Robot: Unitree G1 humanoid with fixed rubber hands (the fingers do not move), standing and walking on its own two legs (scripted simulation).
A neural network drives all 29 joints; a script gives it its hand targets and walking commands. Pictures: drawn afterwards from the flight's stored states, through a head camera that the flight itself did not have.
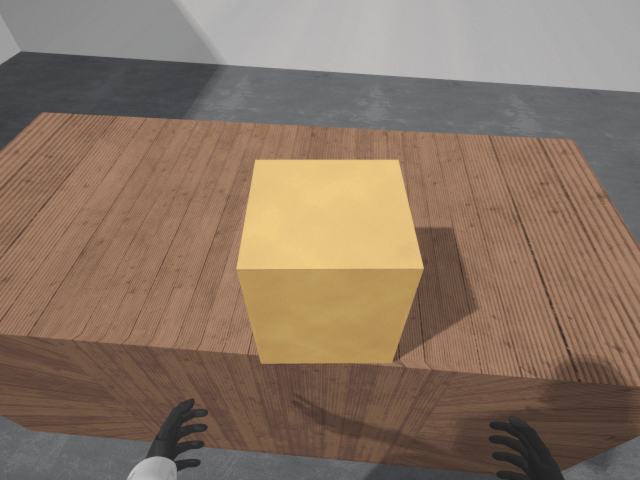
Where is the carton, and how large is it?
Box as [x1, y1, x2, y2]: [236, 160, 423, 363]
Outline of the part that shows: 255,160 236,269 261,363 391,362 423,269 398,160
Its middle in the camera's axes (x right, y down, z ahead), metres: +0.01 +0.05 +0.59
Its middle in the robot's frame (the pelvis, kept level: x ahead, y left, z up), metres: +0.42 +0.03 +0.00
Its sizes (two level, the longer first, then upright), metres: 0.210 0.200 0.250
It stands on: a pedestal, 0.66 m high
